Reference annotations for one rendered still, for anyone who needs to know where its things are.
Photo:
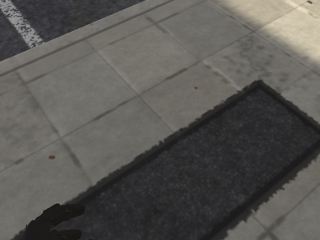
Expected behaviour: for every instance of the robot left hand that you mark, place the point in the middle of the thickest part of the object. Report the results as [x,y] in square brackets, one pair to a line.
[39,229]

